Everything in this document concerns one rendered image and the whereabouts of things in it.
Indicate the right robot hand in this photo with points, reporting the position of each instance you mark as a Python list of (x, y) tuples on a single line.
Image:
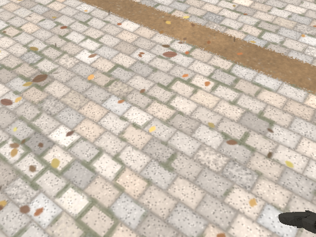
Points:
[(301, 219)]

